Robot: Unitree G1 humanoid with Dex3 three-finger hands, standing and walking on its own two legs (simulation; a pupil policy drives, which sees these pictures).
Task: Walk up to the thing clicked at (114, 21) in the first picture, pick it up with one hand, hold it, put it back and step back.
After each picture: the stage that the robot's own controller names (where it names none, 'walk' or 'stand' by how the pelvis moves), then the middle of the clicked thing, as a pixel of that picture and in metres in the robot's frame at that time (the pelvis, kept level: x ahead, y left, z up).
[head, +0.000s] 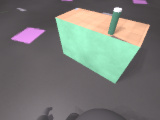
stand; (114, 22) +0.93 -0.19 +0.12
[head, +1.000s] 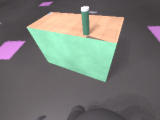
walk; (85, 22) +0.83 +0.13 +0.15
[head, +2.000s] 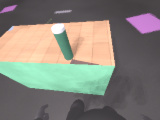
walk; (64, 44) +0.45 +0.20 +0.15
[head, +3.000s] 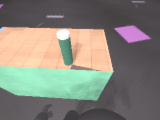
stand; (66, 50) +0.43 +0.19 +0.14
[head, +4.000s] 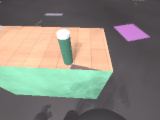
stand; (66, 49) +0.43 +0.19 +0.13
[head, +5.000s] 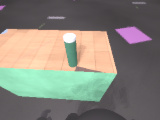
stand; (71, 52) +0.43 +0.16 +0.12
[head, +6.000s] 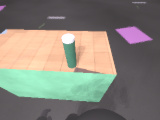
stand; (70, 53) +0.42 +0.16 +0.12
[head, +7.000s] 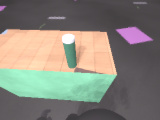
stand; (70, 53) +0.42 +0.16 +0.12
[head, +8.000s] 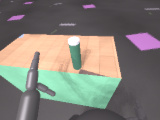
rise first; (75, 55) +0.42 +0.16 +0.13
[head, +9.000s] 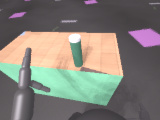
go down; (76, 52) +0.43 +0.15 +0.13
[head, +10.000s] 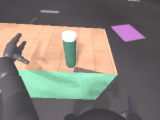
go down; (70, 52) +0.42 +0.14 +0.13
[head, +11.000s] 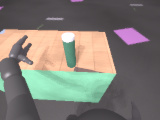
approach; (70, 52) +0.43 +0.15 +0.13
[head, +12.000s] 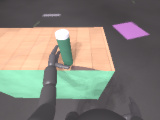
close; (65, 50) +0.43 +0.17 +0.15
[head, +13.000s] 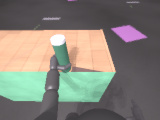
lift; (62, 56) +0.38 +0.18 +0.15
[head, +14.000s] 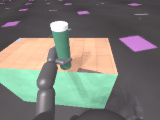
lift; (63, 49) +0.32 +0.17 +0.27
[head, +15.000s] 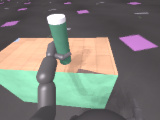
hold; (61, 43) +0.34 +0.17 +0.30
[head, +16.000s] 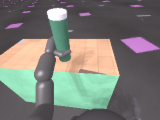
hold; (61, 40) +0.32 +0.17 +0.33
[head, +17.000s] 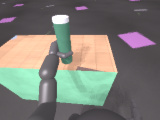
crouch; (64, 42) +0.37 +0.17 +0.27
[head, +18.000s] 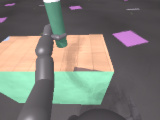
lower; (57, 25) +0.45 +0.20 +0.33
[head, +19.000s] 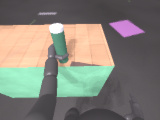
lower; (60, 46) +0.44 +0.19 +0.16
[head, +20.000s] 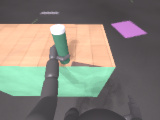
lower; (62, 47) +0.43 +0.19 +0.16
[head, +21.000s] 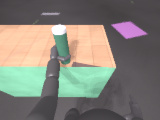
lower; (62, 47) +0.43 +0.18 +0.16
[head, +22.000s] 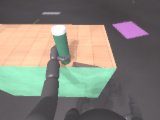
lower; (62, 47) +0.43 +0.19 +0.16
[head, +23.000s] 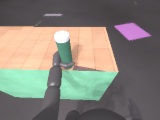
draw back; (65, 53) +0.39 +0.17 +0.16
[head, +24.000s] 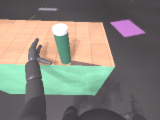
withdraw; (63, 47) +0.42 +0.17 +0.16
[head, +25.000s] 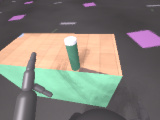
sink last; (73, 55) +0.40 +0.17 +0.14
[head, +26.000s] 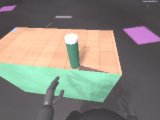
stand; (73, 53) +0.40 +0.16 +0.13
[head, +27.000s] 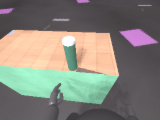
stand; (71, 55) +0.40 +0.17 +0.13
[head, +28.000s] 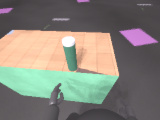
stand; (71, 56) +0.39 +0.17 +0.13
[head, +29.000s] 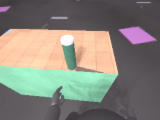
stand; (69, 55) +0.40 +0.17 +0.13
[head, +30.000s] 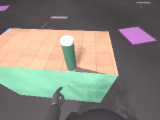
stand; (69, 55) +0.39 +0.17 +0.13
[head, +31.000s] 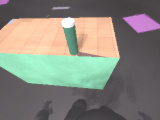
walk; (71, 39) +0.49 +0.17 +0.15
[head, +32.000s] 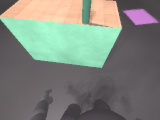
walk; (86, 8) +0.83 +0.10 +0.16
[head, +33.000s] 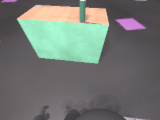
stand; (82, 10) +1.09 +0.16 +0.14
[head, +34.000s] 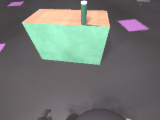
stand; (83, 13) +1.10 +0.15 +0.12
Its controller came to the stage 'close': yes
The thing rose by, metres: 0.21
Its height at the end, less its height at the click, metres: +0.00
